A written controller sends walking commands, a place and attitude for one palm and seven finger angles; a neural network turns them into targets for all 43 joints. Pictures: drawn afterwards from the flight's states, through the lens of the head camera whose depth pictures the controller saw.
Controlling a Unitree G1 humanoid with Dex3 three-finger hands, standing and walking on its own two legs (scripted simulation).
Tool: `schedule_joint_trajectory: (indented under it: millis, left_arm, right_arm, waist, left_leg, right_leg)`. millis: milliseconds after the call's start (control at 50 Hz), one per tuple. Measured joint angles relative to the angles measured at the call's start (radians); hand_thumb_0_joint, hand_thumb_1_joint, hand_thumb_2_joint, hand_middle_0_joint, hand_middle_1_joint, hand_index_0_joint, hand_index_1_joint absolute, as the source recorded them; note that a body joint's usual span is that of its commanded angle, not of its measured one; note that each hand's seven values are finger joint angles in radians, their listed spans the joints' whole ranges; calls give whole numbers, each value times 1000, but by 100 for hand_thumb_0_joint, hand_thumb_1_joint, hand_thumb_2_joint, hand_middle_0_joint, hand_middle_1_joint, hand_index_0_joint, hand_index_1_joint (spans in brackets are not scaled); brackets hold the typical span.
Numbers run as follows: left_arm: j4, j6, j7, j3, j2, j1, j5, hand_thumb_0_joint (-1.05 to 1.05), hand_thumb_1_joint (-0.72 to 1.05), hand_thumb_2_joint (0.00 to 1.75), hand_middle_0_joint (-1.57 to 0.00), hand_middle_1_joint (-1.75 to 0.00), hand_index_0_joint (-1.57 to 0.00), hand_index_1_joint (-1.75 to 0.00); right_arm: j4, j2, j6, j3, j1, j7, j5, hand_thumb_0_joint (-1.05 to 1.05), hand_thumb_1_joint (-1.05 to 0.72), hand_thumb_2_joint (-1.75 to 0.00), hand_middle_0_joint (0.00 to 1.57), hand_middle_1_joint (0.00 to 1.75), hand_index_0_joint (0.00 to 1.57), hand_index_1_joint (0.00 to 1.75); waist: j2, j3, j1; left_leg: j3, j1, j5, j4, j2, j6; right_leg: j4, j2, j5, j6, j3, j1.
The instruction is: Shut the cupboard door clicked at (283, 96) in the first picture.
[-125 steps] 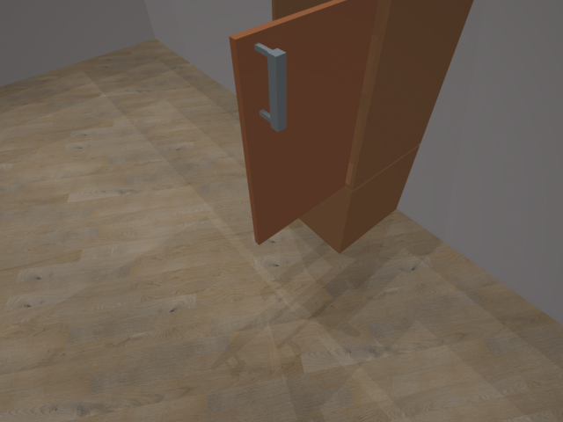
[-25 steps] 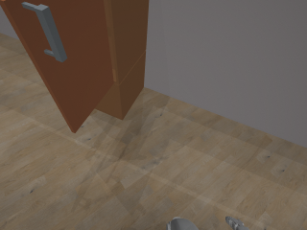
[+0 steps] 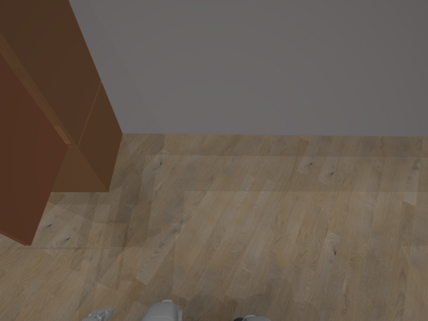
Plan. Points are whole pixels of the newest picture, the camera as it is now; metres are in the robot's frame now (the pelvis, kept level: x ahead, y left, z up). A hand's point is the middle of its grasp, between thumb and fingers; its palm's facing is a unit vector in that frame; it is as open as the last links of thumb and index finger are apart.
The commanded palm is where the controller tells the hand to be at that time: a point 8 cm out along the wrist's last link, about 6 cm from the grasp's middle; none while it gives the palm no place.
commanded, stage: walk around to get in front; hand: left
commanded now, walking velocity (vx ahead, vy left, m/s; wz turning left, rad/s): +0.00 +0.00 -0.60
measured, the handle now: out of the picture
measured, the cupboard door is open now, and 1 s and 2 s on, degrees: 90 90 90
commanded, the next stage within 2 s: none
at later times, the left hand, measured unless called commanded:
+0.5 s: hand (143, 295) +0.18 +0.16 -0.16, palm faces -0.30 -0.91 -0.27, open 7.4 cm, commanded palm none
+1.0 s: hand (160, 271) +0.23 +0.13 -0.17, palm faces -0.54 -0.82 -0.19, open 7.4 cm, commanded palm none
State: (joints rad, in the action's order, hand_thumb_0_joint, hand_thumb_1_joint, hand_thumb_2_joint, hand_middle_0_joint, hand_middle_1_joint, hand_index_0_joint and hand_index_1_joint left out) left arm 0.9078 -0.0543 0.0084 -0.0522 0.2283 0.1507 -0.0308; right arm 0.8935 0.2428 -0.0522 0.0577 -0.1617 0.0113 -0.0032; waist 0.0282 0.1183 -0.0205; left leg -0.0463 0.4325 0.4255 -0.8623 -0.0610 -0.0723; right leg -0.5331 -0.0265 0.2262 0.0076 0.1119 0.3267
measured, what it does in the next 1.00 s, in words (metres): steps on the spot, turning right: left foot, then right foot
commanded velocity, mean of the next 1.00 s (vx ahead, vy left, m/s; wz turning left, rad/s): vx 0.00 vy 0.00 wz -0.60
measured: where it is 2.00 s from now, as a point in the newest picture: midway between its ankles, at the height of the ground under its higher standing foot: outside the picture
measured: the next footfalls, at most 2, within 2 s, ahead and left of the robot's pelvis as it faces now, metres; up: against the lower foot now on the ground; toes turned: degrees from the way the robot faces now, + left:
left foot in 0.06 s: +0.06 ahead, +0.13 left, +0.00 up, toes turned +1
right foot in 0.44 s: +0.00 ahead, -0.13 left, +0.00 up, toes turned -21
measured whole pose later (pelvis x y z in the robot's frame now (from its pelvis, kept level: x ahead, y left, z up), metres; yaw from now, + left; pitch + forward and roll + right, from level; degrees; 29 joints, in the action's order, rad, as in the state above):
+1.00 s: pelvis +0.04 +0.01 +0.01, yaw -35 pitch +2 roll -3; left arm 0.92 -0.08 0.04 -0.09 0.26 0.14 -0.02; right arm 0.89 0.18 -0.01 0.02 -0.20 0.04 -0.03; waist 0.02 0.10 0.01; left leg -0.14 0.24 0.29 -0.50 -0.12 0.00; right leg -1.06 0.01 0.46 0.06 -0.03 0.48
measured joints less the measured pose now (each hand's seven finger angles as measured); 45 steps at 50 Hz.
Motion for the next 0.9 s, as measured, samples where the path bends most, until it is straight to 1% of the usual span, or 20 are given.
schedule_joint_trajectory:
  millis: [40,60,80,100,140,180,220,280,380,420,440,500,560,600,680,740,780,800,840,900]
  left_arm:
    - [2,-4,2,-1,-2,3,2,1,91,90,-20,-30,-20,-29]
    - [1,-8,3,-1,-6,8,7,1,91,90,-20,-30,-20,-29]
    - [3,-13,5,-4,-4,4,13,1,91,90,-20,-30,-20,-29]
    - [7,-18,7,-7,1,-5,14,1,91,90,-20,-30,-20,-29]
    - [7,-22,12,-17,14,-16,11,1,91,90,-20,-30,-20,-29]
    - [7,-20,19,-27,22,-26,8,1,91,90,-20,-30,-20,-29]
    - [1,-21,24,-34,25,-30,9,1,91,90,-20,-30,-20,-29]
    - [-3,-24,31,-37,25,-29,8,1,91,90,-20,-30,-20,-29]
    - [3,-21,36,-30,18,-32,8,1,91,90,-20,-30,-20,-29]
    - [1,-11,36,-24,16,-31,9,1,91,90,-20,-30,-20,-29]
    - [-6,0,36,-20,24,-24,7,1,91,90,-20,-30,-20,-29]
    - [2,26,12,-15,1,-28,10,1,91,90,-20,-30,-20,-29]
    - [3,24,-6,-12,-12,-9,11,1,91,90,-20,-30,-20,-29]
    - [8,21,-11,-10,-14,5,10,1,91,90,-20,-30,-20,-29]
    - [20,14,-8,-6,-16,28,6,1,91,90,-20,-30,-20,-29]
    - [28,9,-5,-8,-14,39,4,1,91,90,-20,-30,-20,-29]
    - [32,2,-4,-12,-11,46,8,1,91,90,-20,-30,-20,-29]
    - [30,-3,-3,-13,-8,50,13,1,91,90,-20,-30,-20,-29]
    - [34,-14,0,-20,9,35,16,1,91,90,-20,-30,-20,-29]
    - [32,-22,12,-37,29,18,6,1,91,90,-20,-30,-20,-29]
  right_arm:
    - [-3,-9,13,-5,-5,3,2,1,-91,-90,20,30,20,30]
    - [-8,-7,23,-9,-15,5,2,0,-91,-90,20,30,20,30]
    - [-5,-12,34,-11,-21,10,-4,0,-91,-90,20,30,20,30]
    - [0,-22,40,-16,-24,14,-10,0,-91,-90,20,30,20,30]
    - [4,-42,44,-29,-38,18,-20,0,-91,-90,20,30,20,30]
    - [7,-57,48,-38,-61,21,-26,0,-90,-90,21,30,20,30]
    - [10,-64,47,-42,-78,23,-28,0,-90,-90,21,30,20,30]
    - [18,-67,45,-39,-93,23,-28,0,-90,-90,21,30,20,30]
    - [27,-51,43,-26,-101,12,-28,0,-90,-90,21,30,20,30]
    - [29,-38,39,-18,-108,7,-24,0,-90,-90,21,30,20,30]
    - [27,-35,35,-15,-119,4,-18,0,-90,-90,21,30,20,30]
    - [44,0,-3,-3,-79,7,-6,0,-90,-90,21,30,20,30]
    - [43,11,-19,4,-35,6,-4,1,-91,-90,21,30,20,30]
    - [31,9,-17,5,-9,4,-4,1,-91,-90,20,30,20,30]
    - [3,-1,-6,7,28,2,-1,1,-91,-90,20,30,20,30]
    - [-9,-11,6,2,45,6,4,1,-91,-90,20,30,20,30]
    - [-17,-15,21,-5,45,10,6,0,-91,-90,20,30,20,30]
    - [-21,-15,32,-9,39,12,3,0,-91,-90,20,30,20,30]
    - [-21,-31,42,-19,31,17,-10,0,-91,-90,20,30,20,30]
    - [-20,-52,45,-36,0,20,-23,0,-90,-90,21,30,20,30]
  waist:
    - [7,-12,2]
    - [-4,-25,1]
    - [-4,-30,-2]
    - [4,-25,0]
    - [12,-15,8]
    - [10,-13,12]
    - [0,-16,17]
    - [-16,-24,18]
    - [-46,-27,0]
    - [-60,-29,-6]
    - [-47,-40,-7]
    - [-80,-18,-2]
    - [-72,-7,4]
    - [-53,-5,7]
    - [-23,-9,18]
    - [-6,-17,28]
    - [0,-28,30]
    - [-4,-38,27]
    - [18,-30,32]
    - [27,-30,37]
  left_leg:
    - [-3,-62,-46,148,16,7]
    - [2,-101,-69,246,11,18]
    - [2,-100,-89,262,9,42]
    - [-8,-97,-98,246,6,62]
    - [-29,-118,-110,254,-10,79]
    - [-43,-145,-129,294,-29,79]
    - [-60,-168,-146,333,-47,75]
    - [-96,-190,-154,365,-69,66]
    - [-163,-200,-127,339,-102,45]
    - [-184,-190,-98,291,-120,30]
    - [-196,-170,-78,240,-117,22]
    - [-78,-55,97,-53,-94,5]
    - [-23,31,62,-214,-57,-7]
    - [-10,54,32,-211,-40,-14]
    - [3,32,5,-70,-10,-14]
    - [7,-23,-8,78,15,-7]
    - [2,-90,-87,233,23,2]
    - [-1,-108,-152,288,15,36]
    - [-25,-108,-135,256,11,78]
    - [-49,-143,-111,288,-12,82]
  right_leg:
    - [-19,-10,8,13,22,14]
    - [-39,-25,19,20,26,30]
    - [-93,-30,89,21,22,56]
    - [-184,-30,178,21,9,86]
    - [-379,-24,259,30,-39,141]
    - [-517,-10,262,40,-82,176]
    - [-567,9,244,50,-114,186]
    - [-517,38,217,58,-143,164]
    - [-279,55,217,41,-181,61]
    - [-125,49,132,24,-197,-10]
    - [-37,60,48,2,-186,-49]
    - [-75,35,97,-24,-159,-30]
    - [-32,22,78,-23,-120,-42]
    - [0,17,53,-23,-89,-47]
    - [28,6,31,-19,-34,-48]
    - [16,-7,36,-7,3,-38]
    - [-14,-21,53,5,21,-22]
    - [-46,-32,70,8,23,-4]
    - [-230,-27,228,18,-3,56]
    - [-506,-12,266,36,-66,141]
